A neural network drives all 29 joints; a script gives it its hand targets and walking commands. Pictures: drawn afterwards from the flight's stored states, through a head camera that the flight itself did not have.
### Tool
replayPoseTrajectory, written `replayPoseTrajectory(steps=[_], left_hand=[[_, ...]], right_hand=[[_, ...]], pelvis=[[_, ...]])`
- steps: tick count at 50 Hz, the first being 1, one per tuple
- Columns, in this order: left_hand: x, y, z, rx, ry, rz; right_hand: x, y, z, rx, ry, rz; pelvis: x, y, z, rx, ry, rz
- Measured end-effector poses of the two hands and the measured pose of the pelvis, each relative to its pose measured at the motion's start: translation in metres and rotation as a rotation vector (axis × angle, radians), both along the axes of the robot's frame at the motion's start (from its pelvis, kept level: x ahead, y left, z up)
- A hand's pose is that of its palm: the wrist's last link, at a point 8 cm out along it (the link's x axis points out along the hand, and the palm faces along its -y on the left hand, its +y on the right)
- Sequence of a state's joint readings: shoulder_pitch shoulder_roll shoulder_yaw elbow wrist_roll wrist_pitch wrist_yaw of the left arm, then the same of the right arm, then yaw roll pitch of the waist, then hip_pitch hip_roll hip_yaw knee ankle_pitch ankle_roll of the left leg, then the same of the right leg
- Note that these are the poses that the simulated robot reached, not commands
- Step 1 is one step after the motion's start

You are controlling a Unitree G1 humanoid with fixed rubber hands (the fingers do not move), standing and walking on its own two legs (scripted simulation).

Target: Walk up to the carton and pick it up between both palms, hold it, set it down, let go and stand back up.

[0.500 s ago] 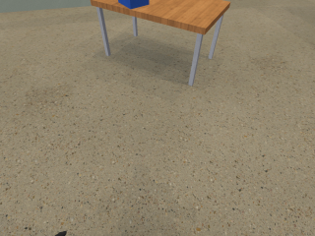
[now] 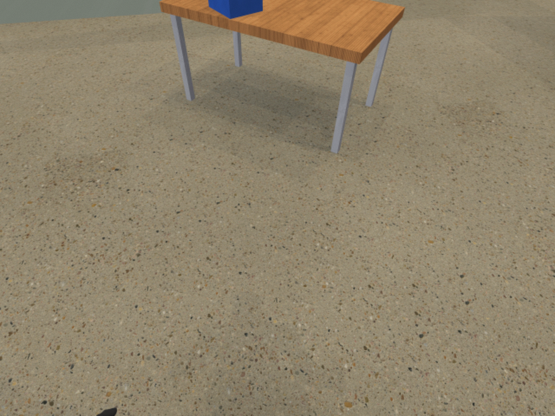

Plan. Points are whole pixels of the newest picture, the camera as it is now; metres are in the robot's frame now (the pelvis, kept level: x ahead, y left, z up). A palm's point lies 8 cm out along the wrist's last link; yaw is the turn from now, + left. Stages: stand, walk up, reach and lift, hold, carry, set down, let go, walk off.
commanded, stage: stand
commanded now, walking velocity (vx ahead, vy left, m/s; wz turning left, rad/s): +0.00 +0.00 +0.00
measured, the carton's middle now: out of the picture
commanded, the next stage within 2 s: walk up in 0.08 s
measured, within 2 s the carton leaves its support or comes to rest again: neither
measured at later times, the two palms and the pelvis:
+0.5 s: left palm out of the picture +0.06 +0.34 -0.12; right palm out of the picture +0.10 -0.29 -0.10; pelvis +0.02 +0.03 +0.00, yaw +0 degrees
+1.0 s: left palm out of the picture +0.25 +0.47 -0.12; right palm (392, 342) +0.25 -0.17 -0.04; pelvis +0.19 +0.16 +0.02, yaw -4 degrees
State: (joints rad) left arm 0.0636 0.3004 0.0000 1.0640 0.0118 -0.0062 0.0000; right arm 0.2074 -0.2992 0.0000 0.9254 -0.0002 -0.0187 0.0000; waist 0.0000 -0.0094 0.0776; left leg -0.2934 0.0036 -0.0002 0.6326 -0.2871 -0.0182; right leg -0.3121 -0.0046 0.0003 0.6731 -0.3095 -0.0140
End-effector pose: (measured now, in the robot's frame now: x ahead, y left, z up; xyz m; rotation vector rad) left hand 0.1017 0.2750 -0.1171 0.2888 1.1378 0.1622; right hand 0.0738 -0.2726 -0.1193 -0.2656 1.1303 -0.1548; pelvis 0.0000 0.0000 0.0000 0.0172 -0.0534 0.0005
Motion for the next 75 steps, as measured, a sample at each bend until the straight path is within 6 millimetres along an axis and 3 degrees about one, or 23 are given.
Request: replayPoseTrajectory(steps=[17, 25, 28, 31, 33, 37, 41, 45, 51, 56, 58, 61, 65, 67, 70, 72, 75], left_hand=[[-0.009, 0.005, 0.001, 0.005, 0.009, -0.006], [-0.045, 0.062, 0.000, 0.064, 0.121, 0.002], [-0.053, 0.090, -0.005, 0.071, 0.173, 0.004], [-0.047, 0.118, -0.015, 0.066, 0.194, 0.004], [-0.030, 0.133, -0.019, 0.057, 0.181, -0.007], [0.024, 0.151, -0.013, 0.033, 0.099, -0.033], [0.076, 0.166, 0.001, 0.013, 0.029, -0.051], [0.113, 0.179, 0.004, -0.002, 0.028, -0.065], [0.162, 0.202, -0.004, 0.013, 0.091, -0.084], [0.215, 0.221, -0.013, 0.054, 0.141, -0.121], [0.226, 0.233, -0.019, 0.082, 0.136, -0.104], [0.230, 0.253, -0.022, 0.107, 0.167, -0.058], [0.252, 0.280, -0.022, 0.111, 0.201, -0.050], [0.281, 0.297, -0.024, 0.108, 0.187, -0.056], [0.340, 0.329, -0.036, 0.107, 0.153, -0.078], [0.389, 0.351, -0.048, 0.110, 0.116, -0.106], [0.464, 0.370, -0.049, 0.108, 0.018, -0.141]], right_hand=[[0.001, -0.003, 0.003, 0.009, -0.008, 0.005], [0.021, -0.013, 0.021, -0.066, 0.017, 0.042], [0.035, -0.005, 0.028, -0.105, 0.023, 0.050], [0.052, 0.013, 0.034, -0.138, 0.017, 0.055], [0.062, 0.028, 0.038, -0.147, -0.004, 0.051], [0.081, 0.054, 0.058, -0.155, -0.044, 0.022], [0.109, 0.072, 0.081, -0.168, -0.082, 0.009], [0.139, 0.086, 0.089, -0.175, -0.096, -0.005], [0.189, 0.106, 0.074, -0.159, -0.100, -0.040], [0.232, 0.120, 0.042, -0.128, -0.053, -0.079], [0.253, 0.125, 0.026, -0.141, -0.006, -0.065], [0.294, 0.148, 0.023, -0.140, 0.007, -0.036], [0.370, 0.179, 0.034, -0.137, -0.067, -0.012], [0.408, 0.196, 0.036, -0.130, -0.094, 0.012], [0.453, 0.223, 0.030, -0.136, -0.111, 0.013], [0.472, 0.241, 0.021, -0.144, -0.120, -0.016], [0.480, 0.270, 0.011, -0.128, -0.098, -0.054]], pelvis=[[0.001, 0.001, 0.001, 0.003, 0.002, -0.008], [0.020, 0.026, 0.000, -0.028, 0.035, -0.008], [0.032, 0.045, -0.003, -0.054, 0.045, -0.009], [0.047, 0.068, -0.008, -0.082, 0.057, -0.007], [0.057, 0.083, -0.008, -0.092, 0.049, -0.014], [0.083, 0.106, 0.004, -0.116, 0.004, -0.035], [0.112, 0.124, 0.019, -0.132, -0.033, -0.046], [0.145, 0.140, 0.025, -0.138, -0.048, -0.061], [0.205, 0.160, 0.015, -0.121, -0.052, -0.095], [0.261, 0.175, -0.003, -0.082, -0.011, -0.144], [0.276, 0.182, -0.015, -0.081, 0.001, -0.139], [0.306, 0.197, -0.017, -0.122, 0.001, -0.124], [0.352, 0.224, -0.014, -0.121, -0.004, -0.143], [0.375, 0.241, -0.016, -0.122, 0.007, -0.142], [0.417, 0.274, -0.028, -0.131, 0.033, -0.158], [0.444, 0.298, -0.039, -0.122, 0.016, -0.169], [0.475, 0.322, -0.044, -0.117, -0.008, -0.168]])
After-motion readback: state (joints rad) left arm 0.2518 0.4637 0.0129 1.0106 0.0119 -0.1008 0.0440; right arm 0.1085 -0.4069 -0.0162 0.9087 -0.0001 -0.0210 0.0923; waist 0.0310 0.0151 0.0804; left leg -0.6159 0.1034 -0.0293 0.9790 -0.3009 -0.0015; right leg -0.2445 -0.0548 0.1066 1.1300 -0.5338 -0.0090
